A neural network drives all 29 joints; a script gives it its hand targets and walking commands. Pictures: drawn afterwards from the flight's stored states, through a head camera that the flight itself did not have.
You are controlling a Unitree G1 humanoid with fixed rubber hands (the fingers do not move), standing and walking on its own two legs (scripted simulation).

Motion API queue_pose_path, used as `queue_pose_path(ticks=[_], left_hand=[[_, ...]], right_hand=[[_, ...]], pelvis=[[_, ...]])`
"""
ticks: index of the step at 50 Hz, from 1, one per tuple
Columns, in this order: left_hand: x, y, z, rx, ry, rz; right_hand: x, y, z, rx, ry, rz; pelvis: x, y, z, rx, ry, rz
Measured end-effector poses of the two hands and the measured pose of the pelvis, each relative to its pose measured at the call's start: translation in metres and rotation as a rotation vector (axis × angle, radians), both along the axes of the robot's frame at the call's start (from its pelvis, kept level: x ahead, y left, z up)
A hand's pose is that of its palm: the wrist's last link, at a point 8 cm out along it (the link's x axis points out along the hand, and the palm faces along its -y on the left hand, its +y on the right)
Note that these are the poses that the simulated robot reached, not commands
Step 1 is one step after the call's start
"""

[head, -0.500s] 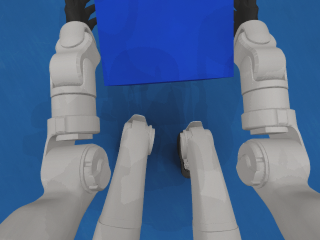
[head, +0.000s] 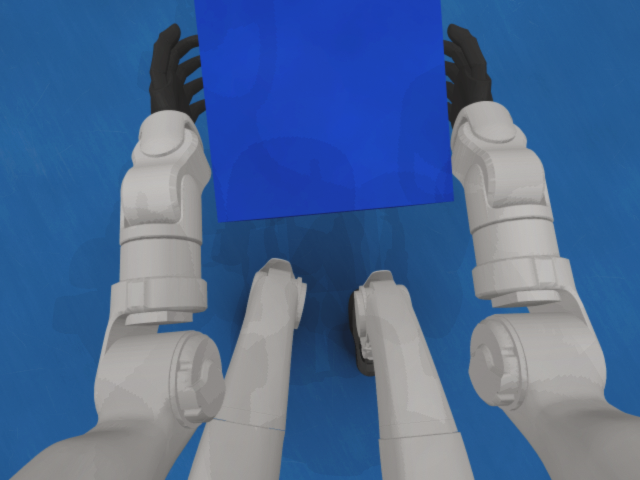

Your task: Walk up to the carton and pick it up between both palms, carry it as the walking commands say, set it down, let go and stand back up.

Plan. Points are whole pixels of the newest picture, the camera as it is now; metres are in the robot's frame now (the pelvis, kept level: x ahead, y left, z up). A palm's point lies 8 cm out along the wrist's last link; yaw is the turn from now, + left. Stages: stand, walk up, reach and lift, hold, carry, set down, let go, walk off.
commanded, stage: reach and lift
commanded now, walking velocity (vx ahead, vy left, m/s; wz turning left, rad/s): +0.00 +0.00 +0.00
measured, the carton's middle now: (323, 129) +0.49 +0.04 -0.12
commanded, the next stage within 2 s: none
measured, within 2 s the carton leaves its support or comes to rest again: neither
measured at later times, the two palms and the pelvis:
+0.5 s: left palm (140, 101) +0.45 +0.19 +0.02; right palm (500, 107) +0.47 -0.11 +0.01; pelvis +0.01 +0.01 +0.06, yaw +1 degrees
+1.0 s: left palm (38, 23) +0.43 +0.18 +0.15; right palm (632, 38) +0.46 -0.12 +0.14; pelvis +0.09 +0.01 +0.13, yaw +0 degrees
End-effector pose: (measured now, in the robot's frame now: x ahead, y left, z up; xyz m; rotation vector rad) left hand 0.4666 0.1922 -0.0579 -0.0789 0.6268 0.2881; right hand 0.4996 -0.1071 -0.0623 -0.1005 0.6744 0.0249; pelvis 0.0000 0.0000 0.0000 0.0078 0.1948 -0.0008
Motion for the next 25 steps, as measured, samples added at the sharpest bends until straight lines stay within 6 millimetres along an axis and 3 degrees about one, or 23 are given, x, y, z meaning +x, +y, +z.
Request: queue_pose_path(ticks=[25], left_hand=[[-0.02,0.0,0.077,0.008,0.005,-0.021]], right_hand=[[-0.029,0.0,0.07,-0.014,0.004,0.003]], pelvis=[[0.013,0.01,0.06,-0.016,-0.112,0.017]])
